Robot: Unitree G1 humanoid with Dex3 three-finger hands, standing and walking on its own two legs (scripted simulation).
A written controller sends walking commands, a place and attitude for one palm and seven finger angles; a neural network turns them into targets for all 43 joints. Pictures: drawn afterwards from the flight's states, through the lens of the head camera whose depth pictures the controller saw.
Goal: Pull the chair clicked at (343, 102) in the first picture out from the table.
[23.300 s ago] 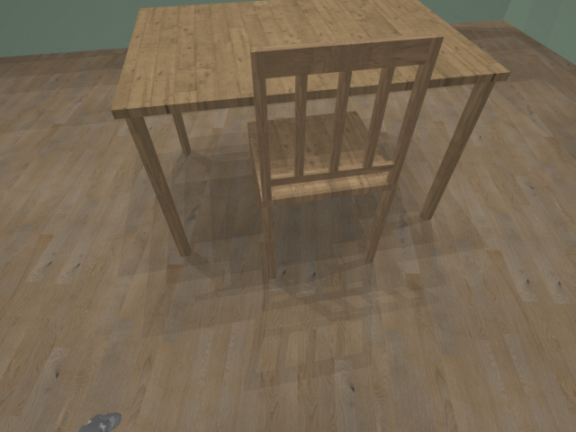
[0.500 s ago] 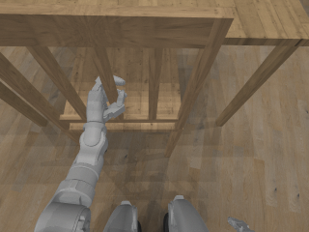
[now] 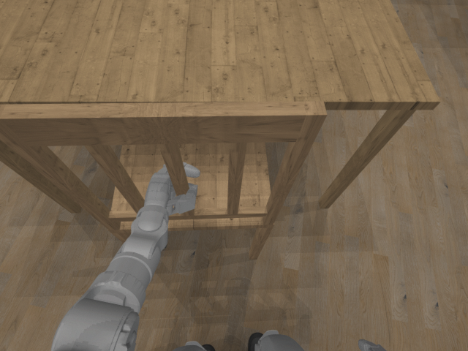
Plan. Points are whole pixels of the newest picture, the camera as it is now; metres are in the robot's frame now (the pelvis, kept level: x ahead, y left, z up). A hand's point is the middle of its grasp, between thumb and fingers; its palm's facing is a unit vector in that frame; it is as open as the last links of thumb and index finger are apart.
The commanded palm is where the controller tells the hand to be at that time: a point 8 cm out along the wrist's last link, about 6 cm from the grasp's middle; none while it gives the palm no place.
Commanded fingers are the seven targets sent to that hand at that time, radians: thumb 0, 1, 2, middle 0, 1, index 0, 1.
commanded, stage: step backward, pulling the chair out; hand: left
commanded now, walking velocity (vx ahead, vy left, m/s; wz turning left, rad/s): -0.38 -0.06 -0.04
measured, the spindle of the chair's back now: (180, 184) +0.42 +0.09 -0.05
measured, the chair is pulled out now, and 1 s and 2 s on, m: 0.04 0.21 0.33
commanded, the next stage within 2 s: none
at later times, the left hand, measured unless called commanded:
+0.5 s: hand (192, 238) +0.31 +0.06 -0.06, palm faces -0.08 -0.99 -0.13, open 5.6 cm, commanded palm +0.31 +0.12 -0.06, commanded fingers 0.00 0.90 0.90 -0.50 -1.45 -0.50 -1.45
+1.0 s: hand (184, 290) +0.22 +0.08 -0.06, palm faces -0.11 -0.97 -0.19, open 5.7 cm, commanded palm +0.24 +0.13 -0.06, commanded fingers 0.00 0.90 0.90 -0.50 -1.45 -0.50 -1.45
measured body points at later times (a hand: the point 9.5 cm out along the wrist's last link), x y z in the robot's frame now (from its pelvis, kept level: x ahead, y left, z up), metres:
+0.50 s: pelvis -0.06 -0.02 +0.01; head +0.04 -0.05 +0.44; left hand +0.31 +0.12 -0.05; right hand +0.01 -0.27 -0.14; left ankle -0.03 +0.07 -0.72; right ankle +0.00 -0.11 -0.72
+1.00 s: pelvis -0.13 -0.01 -0.01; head -0.06 -0.04 +0.43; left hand +0.23 +0.13 -0.05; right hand -0.05 -0.25 -0.15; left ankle -0.08 +0.11 -0.72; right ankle +0.00 -0.11 -0.72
